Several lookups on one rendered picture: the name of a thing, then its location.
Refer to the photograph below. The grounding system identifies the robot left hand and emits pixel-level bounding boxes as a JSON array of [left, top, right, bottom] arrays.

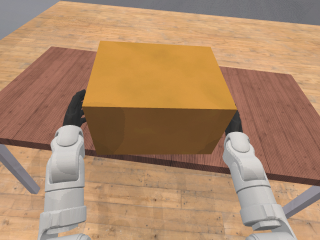
[[62, 89, 86, 127]]

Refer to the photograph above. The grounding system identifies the table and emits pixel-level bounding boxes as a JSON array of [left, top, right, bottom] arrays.
[[0, 46, 320, 219]]

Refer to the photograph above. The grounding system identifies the robot right hand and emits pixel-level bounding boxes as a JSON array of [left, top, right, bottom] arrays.
[[225, 104, 243, 136]]

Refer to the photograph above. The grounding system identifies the right robot forearm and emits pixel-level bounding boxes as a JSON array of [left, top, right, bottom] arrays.
[[222, 132, 298, 240]]

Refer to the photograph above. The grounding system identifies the left robot forearm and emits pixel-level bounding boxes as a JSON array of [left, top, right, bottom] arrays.
[[37, 125, 87, 240]]

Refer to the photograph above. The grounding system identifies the carton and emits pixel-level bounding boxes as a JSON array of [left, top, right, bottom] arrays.
[[82, 40, 238, 155]]

